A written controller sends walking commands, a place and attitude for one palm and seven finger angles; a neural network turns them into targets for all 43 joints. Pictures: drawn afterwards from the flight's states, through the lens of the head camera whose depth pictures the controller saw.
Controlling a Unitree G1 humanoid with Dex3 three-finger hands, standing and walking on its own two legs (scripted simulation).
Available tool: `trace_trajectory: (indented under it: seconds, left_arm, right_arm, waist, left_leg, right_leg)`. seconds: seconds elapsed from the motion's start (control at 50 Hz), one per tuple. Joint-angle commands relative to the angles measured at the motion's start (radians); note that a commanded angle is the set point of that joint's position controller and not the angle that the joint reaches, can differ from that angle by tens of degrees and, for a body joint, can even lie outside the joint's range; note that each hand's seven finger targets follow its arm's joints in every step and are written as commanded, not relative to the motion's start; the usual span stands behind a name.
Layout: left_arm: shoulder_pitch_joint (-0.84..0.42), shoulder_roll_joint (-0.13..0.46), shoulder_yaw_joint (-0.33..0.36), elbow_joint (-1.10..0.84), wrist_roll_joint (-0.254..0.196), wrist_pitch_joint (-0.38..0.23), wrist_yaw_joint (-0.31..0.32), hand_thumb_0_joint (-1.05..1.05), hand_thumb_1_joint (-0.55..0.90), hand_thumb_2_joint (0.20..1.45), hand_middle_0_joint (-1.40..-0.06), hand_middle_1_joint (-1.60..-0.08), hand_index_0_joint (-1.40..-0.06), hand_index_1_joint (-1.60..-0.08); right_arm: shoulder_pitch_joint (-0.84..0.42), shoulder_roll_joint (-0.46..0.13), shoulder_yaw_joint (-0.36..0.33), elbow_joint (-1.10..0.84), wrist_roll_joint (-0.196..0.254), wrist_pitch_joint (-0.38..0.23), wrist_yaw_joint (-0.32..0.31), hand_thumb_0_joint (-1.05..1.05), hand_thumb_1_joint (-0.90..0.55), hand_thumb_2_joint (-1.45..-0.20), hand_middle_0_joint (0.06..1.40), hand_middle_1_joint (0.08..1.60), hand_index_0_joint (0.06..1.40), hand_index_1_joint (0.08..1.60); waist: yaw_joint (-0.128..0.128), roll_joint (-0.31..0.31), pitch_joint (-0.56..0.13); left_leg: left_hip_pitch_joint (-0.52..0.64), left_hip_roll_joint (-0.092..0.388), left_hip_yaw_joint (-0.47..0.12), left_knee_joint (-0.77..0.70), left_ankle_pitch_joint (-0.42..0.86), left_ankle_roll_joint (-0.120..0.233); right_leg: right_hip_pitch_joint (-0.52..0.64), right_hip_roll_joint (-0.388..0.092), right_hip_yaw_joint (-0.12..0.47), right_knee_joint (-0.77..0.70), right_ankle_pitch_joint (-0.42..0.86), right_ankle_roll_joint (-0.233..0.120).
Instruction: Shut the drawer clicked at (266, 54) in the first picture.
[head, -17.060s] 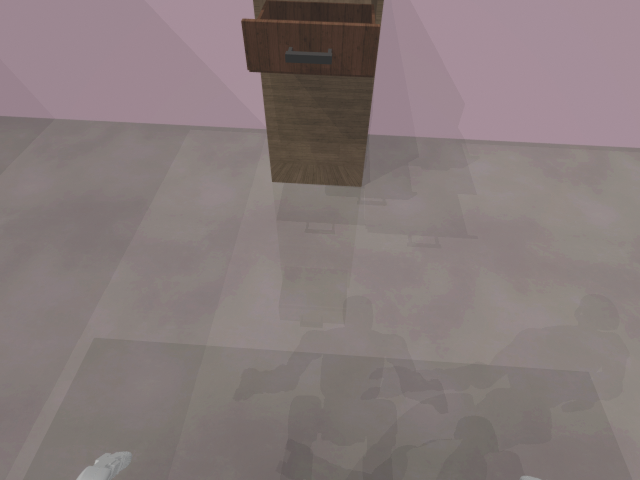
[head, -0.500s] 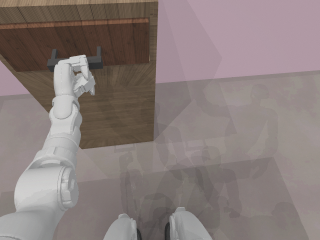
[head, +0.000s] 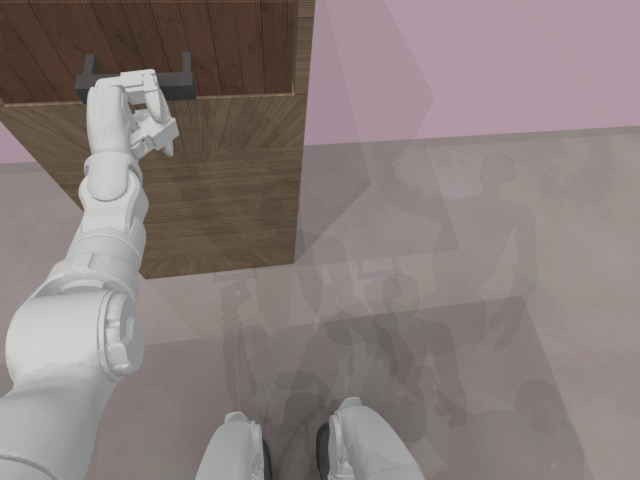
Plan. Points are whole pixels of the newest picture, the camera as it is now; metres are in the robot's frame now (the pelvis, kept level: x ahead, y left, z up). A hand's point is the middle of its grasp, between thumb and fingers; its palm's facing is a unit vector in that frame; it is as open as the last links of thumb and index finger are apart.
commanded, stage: pull the fist back off the drawer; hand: left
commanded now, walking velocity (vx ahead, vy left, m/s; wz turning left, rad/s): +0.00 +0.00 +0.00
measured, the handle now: (139, 74) +0.61 +0.16 +0.08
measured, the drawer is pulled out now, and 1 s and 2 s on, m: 0.00 0.00 0.00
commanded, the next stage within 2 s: draw the hand back to the body in 0.64 s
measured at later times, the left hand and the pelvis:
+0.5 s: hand (166, 127) +0.53 +0.13 +0.07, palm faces +0.05 -1.00 -0.03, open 3.2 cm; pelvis +0.02 +0.01 +0.01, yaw -2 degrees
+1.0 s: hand (122, 160) +0.45 +0.16 +0.11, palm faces +0.05 -1.00 -0.03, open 3.3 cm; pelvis +0.06 +0.01 +0.04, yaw -2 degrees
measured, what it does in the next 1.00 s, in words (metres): shifts its weight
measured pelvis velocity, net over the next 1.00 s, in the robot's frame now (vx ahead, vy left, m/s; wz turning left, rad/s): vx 0.06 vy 0.01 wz -0.03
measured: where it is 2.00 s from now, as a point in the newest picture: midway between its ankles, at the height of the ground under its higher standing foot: outside the picture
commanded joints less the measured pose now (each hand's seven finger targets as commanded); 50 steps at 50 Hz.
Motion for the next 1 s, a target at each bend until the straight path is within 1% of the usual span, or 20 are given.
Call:
trace_trajectory:
  seconds: [0.0,0.04,0.08,0.14,0.22,0.28,0.34,0.36,0.44,0.52,0.62,0.64,0.68,0.72,0.74,0.76,0.82,0.86,0.9,0.98]
  left_arm:
    - [-0.661,0.23,0.005,-0.235,-0.006,-0.046,0.021,0.0,0.9,0.9,-1.4,-1.6,-1.4,-1.6]
    - [-0.657,0.224,0.008,-0.232,-0.009,-0.044,0.019,0.0,0.9,0.9,-1.4,-1.6,-1.4,-1.6]
    - [-0.642,0.231,0.018,-0.218,-0.012,-0.037,0.019,0.0,0.9,0.9,-1.4,-1.6,-1.4,-1.6]
    - [-0.603,0.241,0.044,-0.249,-0.017,-0.048,0.017,0.0,0.9,0.9,-1.4,-1.6,-1.4,-1.6]
    - [-0.505,0.192,0.03,-0.232,-0.029,-0.044,0.009,0.0,0.9,0.9,-1.4,-1.6,-1.4,-1.6]
    - [-0.466,0.165,0.017,-0.261,-0.029,-0.045,0.009,0.0,0.9,0.9,-1.4,-1.6,-1.4,-1.6]
    - [-0.379,0.137,0.019,-0.304,-0.039,-0.051,0.012,0.0,0.9,0.9,-1.4,-1.6,-1.4,-1.6]
    - [-0.328,0.167,0.054,-0.306,-0.04,-0.05,0.014,0.0,0.9,0.9,-1.4,-1.6,-1.4,-1.6]
    - [-0.225,0.1,0.011,-0.37,-0.044,-0.05,0.011,0.0,0.9,0.9,-1.4,-1.6,-1.4,-1.6]
    - [-0.069,0.043,-0.01,-0.512,-0.071,-0.052,0.007,0.0,0.9,0.9,-1.4,-1.6,-1.4,-1.6]
    - [-0.106,-0.004,-0.06,-0.536,-0.074,-0.036,0.01,0.0,0.9,0.9,-1.4,-1.6,-1.4,-1.6]
    - [-0.129,0.002,-0.055,-0.549,-0.073,-0.041,0.012,0.0,0.9,0.9,-1.4,-1.6,-1.4,-1.6]
    - [-0.091,0.027,-0.031,-0.589,-0.076,-0.051,0.012,0.0,0.9,0.9,-1.4,-1.6,-1.4,-1.6]
    - [-0.067,0.004,-0.058,-0.637,-0.082,-0.059,0.001,0.0,0.9,0.9,-1.4,-1.6,-1.4,-1.6]
    - [0.002,0.015,-0.044,-0.674,-0.086,-0.055,-0.006,0.0,0.9,0.9,-1.4,-1.6,-1.4,-1.6]
    - [0.065,-0.01,-0.063,-0.725,-0.098,-0.044,-0.014,0.0,0.9,0.9,-1.4,-1.6,-1.4,-1.6]
    - [0.286,0.017,-0.04,-0.837,-0.133,0.013,-0.037,0.0,0.9,0.9,-1.4,-1.6,-1.4,-1.6]
    - [0.35,-0.039,-0.081,-0.891,-0.152,0.065,-0.048,0.0,0.9,0.9,-1.4,-1.6,-1.4,-1.6]
    - [0.404,-0.028,-0.073,-0.935,-0.167,0.105,-0.051,0.0,0.9,0.9,-1.4,-1.6,-1.4,-1.6]
    - [0.498,-0.053,-0.104,-1.088,-0.186,0.132,-0.064,0.0,0.9,0.9,-1.4,-1.6,-1.4,-1.6]
  right_arm:
    - [0.189,-0.179,-0.058,-0.045,0.005,-0.024,-0.016,0.0,-0.9,-0.9,0.2,0.3,0.2,0.3]
    - [0.188,-0.184,-0.057,-0.045,0.004,-0.025,-0.013,0.0,-0.9,-0.9,0.2,0.3,0.2,0.3]
    - [0.182,-0.187,-0.058,-0.051,0.005,-0.024,-0.011,0.0,-0.9,-0.9,0.2,0.3,0.2,0.3]
    - [0.185,-0.186,-0.06,-0.064,0.002,-0.023,-0.005,0.0,-0.9,-0.9,0.2,0.3,0.2,0.3]
    - [0.18,-0.184,-0.064,-0.073,0.005,-0.011,0.003,0.0,-0.9,-0.9,0.2,0.3,0.2,0.3]
    - [0.174,-0.183,-0.069,-0.081,0.006,-0.001,0.008,0.0,-0.9,-0.9,0.2,0.3,0.2,0.3]
    - [0.17,-0.18,-0.076,-0.091,0.008,0.01,0.016,0.0,-0.9,-0.9,0.2,0.3,0.2,0.3]
    - [0.172,-0.182,-0.08,-0.095,0.008,0.015,0.015,0.0,-0.9,-0.9,0.2,0.3,0.2,0.3]
    - [0.155,-0.164,-0.081,-0.118,0.015,0.035,0.022,0.0,-0.9,-0.9,0.2,0.3,0.2,0.3]
    - [0.136,-0.152,-0.095,-0.144,0.024,0.047,0.028,0.0,-0.9,-0.9,0.2,0.3,0.2,0.3]
    - [0.12,-0.144,-0.098,-0.112,0.032,0.055,0.02,0.0,-0.9,-0.9,0.2,0.3,0.2,0.3]
    - [0.118,-0.144,-0.102,-0.103,0.032,0.052,0.018,0.0,-0.9,-0.9,0.2,0.3,0.2,0.3]
    - [0.111,-0.144,-0.105,-0.104,0.031,0.05,0.014,0.0,-0.9,-0.9,0.2,0.3,0.2,0.3]
    - [0.104,-0.138,-0.103,-0.111,0.032,0.045,0.015,0.0,-0.9,-0.9,0.2,0.3,0.2,0.3]
    - [0.102,-0.137,-0.107,-0.117,0.036,0.045,0.017,0.0,-0.9,-0.9,0.2,0.3,0.2,0.3]
    - [0.092,-0.132,-0.108,-0.132,0.04,0.046,0.02,0.0,-0.9,-0.9,0.2,0.3,0.2,0.3]
    - [0.066,-0.132,-0.11,-0.182,0.059,0.044,0.017,0.0,-0.9,-0.9,0.2,0.3,0.2,0.3]
    - [0.039,-0.118,-0.105,-0.197,0.076,0.042,0.013,0.0,-0.9,-0.9,0.2,0.3,0.2,0.3]
    - [0.014,-0.121,-0.102,-0.207,0.085,0.038,0.002,0.0,-0.9,-0.9,0.2,0.3,0.2,0.3]
    - [-0.036,-0.112,-0.094,-0.227,0.093,0.011,-0.013,0.0,-0.9,-0.9,0.2,0.3,0.2,0.3]
  waist:
    - [-0.091,0.106,-0.475]
    - [-0.088,0.13,-0.468]
    - [-0.084,0.107,-0.462]
    - [-0.05,0.13,-0.509]
    - [-0.038,0.077,-0.473]
    - [-0.023,0.077,-0.46]
    - [0.003,0.085,-0.489]
    - [0.022,0.055,-0.501]
    - [0.039,0.049,-0.481]
    - [0.074,0.037,-0.527]
    - [0.037,0.011,-0.393]
    - [0.035,0.02,-0.401]
    - [0.057,0.043,-0.457]
    - [0.067,0.103,-0.506]
    - [0.096,0.122,-0.546]
    - [0.106,0.12,-0.569]
    - [0.15,0.048,-0.605]
    - [0.146,0.006,-0.527]
    - [0.143,-0.056,-0.433]
    - [0.149,-0.034,-0.36]
  left_leg:
    - [0.33,-0.002,-0.098,-0.155,0.053,-0.002]
    - [0.348,0.001,-0.108,-0.159,0.047,-0.005]
    - [0.326,0.0,-0.107,-0.16,0.017,-0.004]
    - [0.361,0.0,-0.109,-0.167,0.056,-0.008]
    - [0.364,0.004,-0.109,-0.178,0.074,-0.01]
    - [0.375,0.009,-0.111,-0.189,0.077,-0.014]
    - [0.43,0.01,-0.102,-0.193,0.149,-0.018]
    - [0.425,0.011,-0.099,-0.193,0.17,-0.019]
    - [0.435,0.008,-0.075,-0.203,0.236,-0.019]
    - [0.517,0.012,-0.066,-0.209,0.383,-0.026]
    - [0.496,0.016,-0.062,-0.205,0.382,-0.023]
    - [0.506,0.015,-0.063,-0.2,0.392,-0.024]
    - [0.538,0.013,-0.06,-0.189,0.459,-0.029]
    - [0.596,0.016,-0.066,-0.181,0.551,-0.039]
    - [0.65,0.022,-0.075,-0.187,0.628,-0.049]
    - [0.693,0.026,-0.073,-0.198,0.685,-0.054]
    - [0.695,0.022,-0.057,-0.237,0.733,-0.044]
    - [0.663,0.021,-0.044,-0.27,0.691,-0.034]
    - [0.61,0.015,-0.029,-0.302,0.604,-0.022]
    - [0.652,0.009,-0.02,-0.347,0.579,-0.018]
  right_leg:
    - [0.17,0.023,0.124,-0.174,0.01,0.032]
    - [0.143,0.021,0.116,-0.168,0.006,0.029]
    - [0.145,0.02,0.119,-0.172,-0.017,0.03]
    - [0.172,0.021,0.114,-0.163,0.009,0.024]
    - [0.181,0.025,0.106,-0.168,0.021,0.024]
    - [0.171,0.023,0.099,-0.163,0.022,0.024]
    - [0.193,0.025,0.093,-0.162,0.071,0.02]
    - [0.217,0.026,0.092,-0.158,0.088,0.02]
    - [0.271,0.028,0.094,-0.165,0.158,0.02]
    - [0.336,0.033,0.089,-0.163,0.28,0.016]
    - [0.298,0.029,0.091,-0.172,0.296,0.025]
    - [0.291,0.027,0.092,-0.168,0.301,0.027]
    - [0.322,0.024,0.097,-0.156,0.351,0.024]
    - [0.32,0.021,0.095,-0.143,0.388,0.021]
    - [0.337,0.022,0.092,-0.143,0.407,0.019]
    - [0.37,0.023,0.088,-0.158,0.438,0.021]
    - [0.524,0.022,0.094,-0.192,0.532,0.022]
    - [0.563,0.02,0.091,-0.226,0.551,0.029]
    - [0.606,0.019,0.091,-0.256,0.547,0.032]
    - [0.645,0.011,0.091,-0.298,0.553,0.032]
